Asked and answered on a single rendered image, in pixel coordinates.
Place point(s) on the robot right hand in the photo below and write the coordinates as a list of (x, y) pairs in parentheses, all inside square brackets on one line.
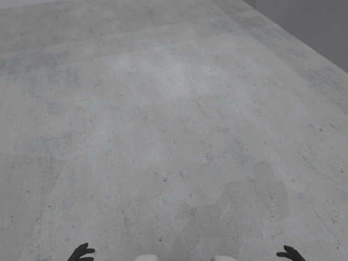
[(292, 254)]

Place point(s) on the robot left hand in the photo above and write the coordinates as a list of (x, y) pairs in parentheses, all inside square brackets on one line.
[(80, 251)]

